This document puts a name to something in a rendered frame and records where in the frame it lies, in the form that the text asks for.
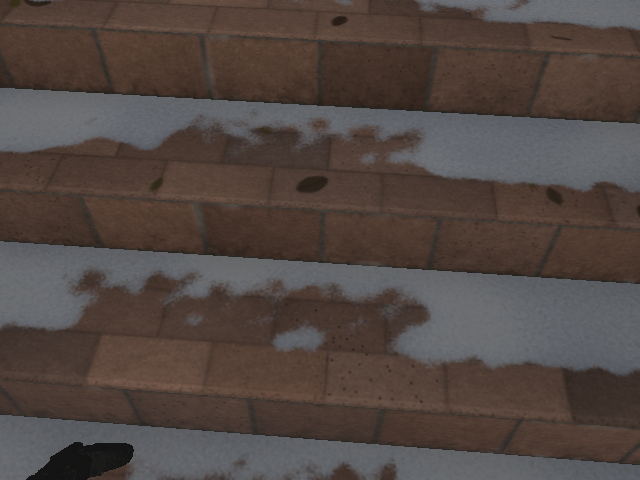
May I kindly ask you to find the left robot hand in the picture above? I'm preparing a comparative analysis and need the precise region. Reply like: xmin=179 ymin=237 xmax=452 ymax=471
xmin=26 ymin=442 xmax=134 ymax=480

